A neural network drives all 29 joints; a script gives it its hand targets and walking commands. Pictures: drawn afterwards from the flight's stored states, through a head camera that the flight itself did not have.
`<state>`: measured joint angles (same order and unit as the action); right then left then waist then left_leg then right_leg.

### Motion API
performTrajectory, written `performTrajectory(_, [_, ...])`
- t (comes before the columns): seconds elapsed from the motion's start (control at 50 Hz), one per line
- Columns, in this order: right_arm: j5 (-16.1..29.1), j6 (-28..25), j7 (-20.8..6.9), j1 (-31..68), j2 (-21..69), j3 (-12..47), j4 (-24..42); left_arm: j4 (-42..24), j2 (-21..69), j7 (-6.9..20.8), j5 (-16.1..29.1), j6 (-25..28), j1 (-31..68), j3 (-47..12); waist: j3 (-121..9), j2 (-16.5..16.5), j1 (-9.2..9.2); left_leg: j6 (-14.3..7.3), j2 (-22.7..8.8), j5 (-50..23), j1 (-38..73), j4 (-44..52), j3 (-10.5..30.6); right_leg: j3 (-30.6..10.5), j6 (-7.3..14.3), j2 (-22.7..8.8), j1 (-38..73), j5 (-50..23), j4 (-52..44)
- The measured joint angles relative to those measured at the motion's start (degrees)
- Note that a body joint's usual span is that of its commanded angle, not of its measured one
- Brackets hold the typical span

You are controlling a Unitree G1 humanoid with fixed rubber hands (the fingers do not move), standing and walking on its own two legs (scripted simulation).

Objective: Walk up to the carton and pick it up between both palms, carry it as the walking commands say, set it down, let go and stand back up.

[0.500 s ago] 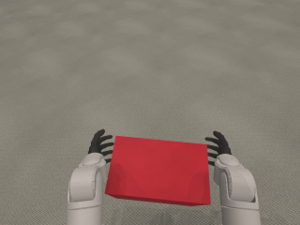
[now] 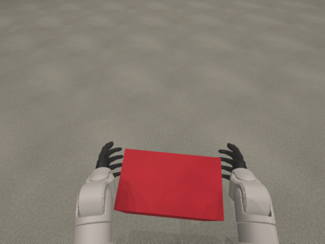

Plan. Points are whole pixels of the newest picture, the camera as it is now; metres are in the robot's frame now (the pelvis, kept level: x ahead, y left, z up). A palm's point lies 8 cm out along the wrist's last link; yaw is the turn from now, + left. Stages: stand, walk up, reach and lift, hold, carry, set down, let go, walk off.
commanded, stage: carry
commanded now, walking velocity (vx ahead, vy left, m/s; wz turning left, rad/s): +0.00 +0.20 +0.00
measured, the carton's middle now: (168, 188) +0.29 +0.00 -0.04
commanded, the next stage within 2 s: none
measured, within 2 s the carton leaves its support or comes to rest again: neither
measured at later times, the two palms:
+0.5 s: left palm (57, 202) +0.20 +0.22 +0.10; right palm (218, 195) +0.20 -0.10 +0.09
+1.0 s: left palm out of the picture +0.13 +0.29 +0.12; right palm (186, 224) +0.15 -0.03 +0.10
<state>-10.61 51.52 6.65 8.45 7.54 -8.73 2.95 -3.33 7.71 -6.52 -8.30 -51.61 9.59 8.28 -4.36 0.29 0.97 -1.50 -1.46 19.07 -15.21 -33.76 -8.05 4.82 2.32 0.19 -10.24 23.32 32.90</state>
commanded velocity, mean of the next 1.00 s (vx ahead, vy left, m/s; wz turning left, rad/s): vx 0.00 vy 0.20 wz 0.00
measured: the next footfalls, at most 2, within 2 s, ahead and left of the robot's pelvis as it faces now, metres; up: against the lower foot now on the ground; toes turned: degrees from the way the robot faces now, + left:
left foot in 1.14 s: -0.13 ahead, +0.35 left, +0.00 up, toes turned +8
right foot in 1.28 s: -0.09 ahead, +0.05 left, +0.00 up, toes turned -11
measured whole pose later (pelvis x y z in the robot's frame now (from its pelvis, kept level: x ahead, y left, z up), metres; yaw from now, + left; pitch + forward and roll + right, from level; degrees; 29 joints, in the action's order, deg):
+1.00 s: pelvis -0.13 +0.12 +0.01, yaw +2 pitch +3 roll +2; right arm -6.8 71.0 11.4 11.1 7.9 -7.4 26.1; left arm -25.8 8.5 -11.1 -4.7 -70.8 13.2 7.2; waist -0.7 -0.8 -2.0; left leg 5.5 1.4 21.4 -32.1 -61.3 -4.6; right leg 10.6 -2.7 -12.2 -22.4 11.1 31.5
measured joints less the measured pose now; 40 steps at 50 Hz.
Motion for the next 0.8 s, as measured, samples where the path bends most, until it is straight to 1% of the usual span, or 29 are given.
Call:
performTrajectory(0.04, [0.4, 0.2, 0.3, 0.3, 0.0, 0.1, 0.9, -0.8, 0.0, -0.3, 0.2, 0.0, 0.3, 0.0, 0.1, 0.1, 0.23, -0.2, 0.3, -0.5, 0.0, 0.5, -0.1, 0.0, -0.2, -0.3, -0.2, -0.3, 0.0])
performTrajectory(0.06, [0.9, 0.9, 0.8, 0.1, 0.0, 0.4, 2.4, -2.3, 0.0, -0.7, 0.6, -0.6, 0.1, -0.2, 0.2, 0.1, 0.33, -0.4, 0.5, -0.7, 0.0, 0.7, -0.2, 0.0, -0.3, -0.5, -0.4, -0.4, 0.0])
performTrajectory(0.08, [1.7, 1.8, 1.6, -0.3, 0.0, 1.0, 4.8, -4.8, 0.0, -1.4, 1.3, -1.6, -0.3, -0.7, 0.4, 0.1, 0.4, -0.5, 0.6, -0.9, -0.2, 0.8, -0.2, 0.0, -0.4, -0.7, -0.6, -0.4, 0.2])
performTrajectory(0.12, [3.5, 4.5, 4.3, -1.0, -0.1, 2.5, 10.9, -10.9, -0.1, -2.6, 2.6, -4.1, -1.0, -1.8, 0.8, 0.2, 0.47, -0.8, 0.9, -1.1, -0.7, 0.7, -0.3, 0.0, -0.7, -1.1, -1.2, -0.5, 0.6])
performTrajectory(0.16, [4.4, 7.5, 4.9, -0.9, -0.1, 3.1, 16.0, -16.0, -0.1, -3.1, 3.6, -6.7, -1.3, -2.1, 0.8, 0.2, 0.53, -1.2, 1.2, -1.3, -1.5, 0.4, -0.5, 0.0, -1.0, -1.5, -2.2, -0.5, 1.4])
performTrajectory(0.2, [4.4, 10.4, 4.9, -0.4, 0.0, 3.3, 18.9, -19.0, -0.1, -3.5, 4.0, -9.1, -1.5, -2.3, 0.5, 0.1, 0.52, -1.6, 1.6, -1.4, -2.2, 0.0, -0.5, 0.0, -1.4, -1.9, -3.0, -0.5, 2.0])
performTrajectory(0.3, [3.7, 16.5, 4.5, -1.0, 0.0, 3.8, 20.0, -21.0, -0.3, -4.4, 4.1, -14.9, -3.3, -2.9, -0.6, -1.2, 0.22, -2.9, 2.8, -1.8, -3.1, -0.3, -1.1, -0.2, -2.6, -3.5, -4.4, -0.3, 3.7])
performTrajectory(0.36, [3.6, 18.6, 4.3, -1.5, -0.1, 3.8, 20.2, -21.6, -0.3, -4.9, 4.1, -17.4, -3.7, -3.3, 0.1, -1.5, -0.04, -3.8, 3.4, -1.8, -3.9, -1.4, -1.3, -0.2, -3.4, -4.3, -5.3, -0.3, 5.1])
performTrajectory(0.44, [3.3, 20.0, 4.0, -1.5, -0.1, 3.6, 21.9, -23.1, -0.3, -5.0, 3.9, -19.0, -3.4, -3.7, 1.4, -0.7, -1.07, -5.2, 3.8, -2.6, -5.1, -1.9, -2.1, 0.1, -4.4, -5.4, -6.6, -1.3, 5.8])
performTrajectory(0.54, [2.6, 20.8, 3.5, -0.4, 0.0, 2.9, 22.9, -23.2, -0.1, -5.1, 3.9, -20.1, -1.1, -3.4, 1.7, 1.2, -2.05, -6.5, 4.4, -5.5, -5.4, 1.1, -3.0, 1.2, -5.3, -7.0, -7.3, -4.1, 3.8])
performTrajectory(0.56, [2.4, 21.0, 3.4, -0.4, 0.0, 2.7, 23.1, -22.7, -0.1, -5.0, 3.9, -20.2, -0.7, -3.4, 1.5, 1.6, -2.07, -6.4, 4.6, -6.3, -5.2, 2.1, -2.9, 1.7, -5.6, -7.3, -7.0, -5.1, 2.7])
performTrajectory(0.58, [2.2, 21.3, 3.4, -0.4, 0.0, 2.5, 23.2, -22.2, 0.0, -4.9, 3.9, -20.2, -0.3, -3.5, 1.3, 2.0, -2.02, -5.5, 4.7, -7.1, -5.1, 3.2, -2.8, 2.2, -6.0, -7.6, -6.7, -6.0, 1.4])
performTrajectory(0.6, [2.0, 21.5, 3.4, -0.4, 0.0, 2.3, 23.4, -21.7, 0.1, -4.9, 3.9, -20.3, 0.1, -3.5, 1.0, 2.1, -1.96, -3.4, 4.9, -7.7, -5.2, 4.1, -2.8, 2.7, -6.2, -8.0, -6.4, -7.0, 0.2])
performTrajectory(0.62, [2.0, 21.8, 3.4, -0.2, 0.0, 2.0, 23.6, -21.4, 0.1, -4.9, 3.9, -20.5, 0.6, -3.5, 0.6, 2.2, -1.92, -0.9, 5.0, -8.0, -5.4, 4.5, -2.8, 3.0, -6.2, -8.3, -6.5, -7.6, -0.6])
performTrajectory(0.64, [2.0, 22.0, 3.4, 0.1, 0.1, 1.7, 23.8, -21.4, 0.2, -4.9, 4.0, -20.6, 1.2, -3.3, 0.3, 2.0, -1.98, 1.3, 4.9, -7.3, -6.2, 3.6, -2.7, 3.1, -6.3, -8.6, -6.9, -7.9, -0.6])
performTrajectory(0.66, [2.1, 21.9, 3.4, 0.5, 0.1, 1.5, 23.9, -21.5, 0.3, -5.0, 4.0, -20.7, 1.8, -3.1, -0.1, 1.7, -2.17, 2.1, 4.5, -6.0, -6.9, 2.0, -2.3, 2.8, -6.5, -8.8, -7.8, -7.9, 0.0])
performTrajectory(0.68, [2.2, 21.7, 3.4, 0.8, 0.1, 1.4, 24.0, -21.7, 0.4, -5.1, 4.0, -20.8, 2.2, -2.9, -0.5, 1.1, -2.07, 2.0, 3.9, -5.5, -7.5, 0.9, -2.7, 2.6, -6.8, -9.1, -8.6, -7.7, 0.9])
performTrajectory(0.7, [2.3, 21.5, 3.5, 1.0, 0.2, 1.3, 24.0, -21.7, 0.5, -5.0, 3.9, -20.7, 2.5, -2.8, -0.7, 0.4, -1.66, 1.3, 3.7, -6.0, -7.7, 0.8, -3.6, 2.5, -7.1, -9.6, -9.2, -7.4, 1.7])
performTrajectory(0.72, [2.1, 21.4, 3.4, 1.1, 0.2, 1.3, 23.7, -21.5, 0.5, -5.0, 3.8, -20.7, 2.7, -2.6, -1.0, -0.3, -1.3, -1.0, 4.1, -6.3, -7.6, 1.2, -4.1, 2.4, -7.4, -10.1, -9.6, -7.2, 2.4])
performTrajectory(0.76, [1.7, 21.6, 3.4, 1.7, 0.3, 1.5, 22.8, -21.0, 0.4, -4.6, 3.6, -20.6, 2.6, -2.1, -1.5, -0.7, -1.03, -7.5, 4.2, -7.1, -7.9, 1.9, -4.7, 2.5, -7.5, -10.0, -10.8, -4.1, 4.3])
performTrajectory(0.78, [1.5, 21.7, 3.4, 2.0, 0.3, 1.8, 22.2, -20.8, 0.4, -4.4, 3.5, -20.5, 2.3, -1.9, -1.4, -0.8, -1.15, -8.7, 4.0, -7.4, -8.0, 2.0, -5.2, 2.6, -7.3, -9.7, -11.5, -1.5, 5.9])
performTrajectory(0.8, [1.4, 21.7, 3.3, 2.1, 0.3, 1.9, 21.6, -20.7, 0.3, -4.3, 3.3, -20.5, 2.0, -1.8, -1.1, -1.1, -1.37, -7.9, 3.9, -7.8, -7.8, 2.7, -5.8, 2.7, -6.9, -9.4, -12.1, 0.7, 7.6])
